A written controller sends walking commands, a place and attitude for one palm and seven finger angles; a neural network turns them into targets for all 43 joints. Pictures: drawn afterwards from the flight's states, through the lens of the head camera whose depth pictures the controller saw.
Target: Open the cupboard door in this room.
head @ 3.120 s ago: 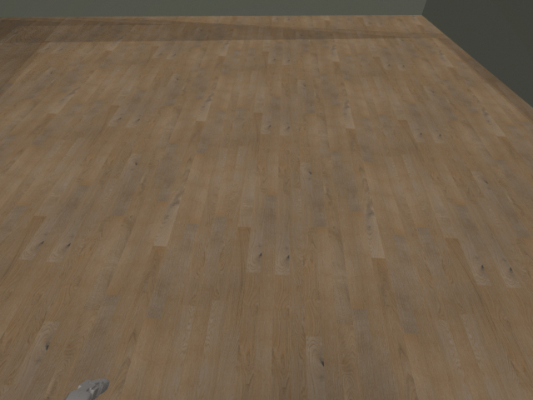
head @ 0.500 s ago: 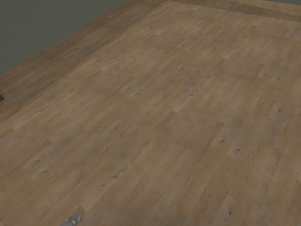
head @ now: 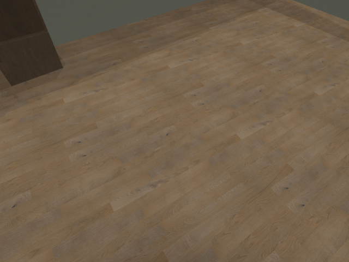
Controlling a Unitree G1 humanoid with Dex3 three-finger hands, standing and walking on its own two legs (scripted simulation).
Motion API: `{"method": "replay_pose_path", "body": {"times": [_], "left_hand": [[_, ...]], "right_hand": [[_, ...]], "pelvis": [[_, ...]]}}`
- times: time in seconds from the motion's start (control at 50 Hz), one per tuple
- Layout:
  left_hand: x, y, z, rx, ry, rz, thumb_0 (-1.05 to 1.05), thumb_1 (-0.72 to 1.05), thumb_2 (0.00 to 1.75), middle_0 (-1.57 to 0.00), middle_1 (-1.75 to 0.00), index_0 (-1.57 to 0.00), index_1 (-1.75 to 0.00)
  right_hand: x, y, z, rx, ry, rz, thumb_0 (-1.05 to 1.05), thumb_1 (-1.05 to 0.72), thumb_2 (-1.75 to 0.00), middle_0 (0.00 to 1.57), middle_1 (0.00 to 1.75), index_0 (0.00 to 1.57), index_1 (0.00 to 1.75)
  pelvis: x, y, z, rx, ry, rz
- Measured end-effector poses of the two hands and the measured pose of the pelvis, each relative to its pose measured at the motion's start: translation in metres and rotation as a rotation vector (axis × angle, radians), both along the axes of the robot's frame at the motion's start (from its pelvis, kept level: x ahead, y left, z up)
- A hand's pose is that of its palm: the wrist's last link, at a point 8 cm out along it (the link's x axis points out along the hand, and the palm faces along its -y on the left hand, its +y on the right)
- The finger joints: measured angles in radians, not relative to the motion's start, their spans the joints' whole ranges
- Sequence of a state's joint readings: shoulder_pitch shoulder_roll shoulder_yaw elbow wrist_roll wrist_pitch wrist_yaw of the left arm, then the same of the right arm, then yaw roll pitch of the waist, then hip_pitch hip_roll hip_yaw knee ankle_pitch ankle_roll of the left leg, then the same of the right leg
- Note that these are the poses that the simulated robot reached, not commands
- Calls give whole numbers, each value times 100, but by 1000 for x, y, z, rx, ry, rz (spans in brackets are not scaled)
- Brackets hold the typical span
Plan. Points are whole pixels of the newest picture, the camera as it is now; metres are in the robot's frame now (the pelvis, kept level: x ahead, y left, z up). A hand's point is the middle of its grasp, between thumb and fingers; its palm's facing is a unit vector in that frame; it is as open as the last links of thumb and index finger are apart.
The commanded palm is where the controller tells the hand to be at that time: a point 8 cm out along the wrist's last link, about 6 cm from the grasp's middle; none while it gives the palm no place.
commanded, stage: turn or walk to find it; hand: left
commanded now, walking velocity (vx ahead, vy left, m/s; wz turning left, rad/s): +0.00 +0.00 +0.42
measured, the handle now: out of the picture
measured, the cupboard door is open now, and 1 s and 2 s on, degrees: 0 0 0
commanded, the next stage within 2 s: stand and wait in 0.10 s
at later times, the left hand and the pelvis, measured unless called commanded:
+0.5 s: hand out of the picture +0.03 +0.17 -0.15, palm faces +0.09 -0.97 -0.24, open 7.4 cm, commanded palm none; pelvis -0.02 -0.01 +0.01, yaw +5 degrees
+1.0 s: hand out of the picture -0.09 +0.21 -0.17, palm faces +0.25 -0.95 -0.20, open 7.4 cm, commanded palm none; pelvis -0.06 +0.02 +0.01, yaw +12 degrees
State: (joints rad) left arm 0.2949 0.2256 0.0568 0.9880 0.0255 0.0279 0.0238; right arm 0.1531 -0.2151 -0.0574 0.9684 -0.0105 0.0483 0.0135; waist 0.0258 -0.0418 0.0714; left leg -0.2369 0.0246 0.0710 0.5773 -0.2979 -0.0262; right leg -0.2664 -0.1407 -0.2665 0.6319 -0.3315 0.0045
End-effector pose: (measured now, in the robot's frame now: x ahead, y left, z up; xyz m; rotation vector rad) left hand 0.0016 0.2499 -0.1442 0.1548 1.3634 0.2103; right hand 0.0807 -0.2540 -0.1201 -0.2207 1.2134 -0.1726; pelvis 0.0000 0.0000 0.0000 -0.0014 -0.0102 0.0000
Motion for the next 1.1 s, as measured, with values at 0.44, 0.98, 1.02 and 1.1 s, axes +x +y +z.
{"method": "replay_pose_path", "body": {"times": [0.44,0.98,1.02,1.1], "left_hand": [[28,-11,23,29,-138,-3,1,91,90,-20,-30,-20,-30],[-103,8,3,-33,25,208,1,91,90,-20,-30,-20,-30],[-106,6,7,-37,24,209,1,91,90,-20,-30,-20,-30],[-106,-1,11,-33,13,208,1,91,90,-20,-30,-20,-30]], "right_hand": [[-38,22,-15,84,36,11,0,-91,-89,21,30,21,30],[-51,57,4,11,59,171,0,-92,-89,20,30,20,30],[-48,59,4,12,49,177,0,-94,-89,20,30,20,30],[-47,59,0,36,40,186,0,-94,-89,20,30,21,30]], "pelvis": [[-13,-6,8,32,-23,57],[-55,20,13,-6,-22,203],[-57,22,15,-4,-21,206],[-62,19,15,8,-19,216]]}}
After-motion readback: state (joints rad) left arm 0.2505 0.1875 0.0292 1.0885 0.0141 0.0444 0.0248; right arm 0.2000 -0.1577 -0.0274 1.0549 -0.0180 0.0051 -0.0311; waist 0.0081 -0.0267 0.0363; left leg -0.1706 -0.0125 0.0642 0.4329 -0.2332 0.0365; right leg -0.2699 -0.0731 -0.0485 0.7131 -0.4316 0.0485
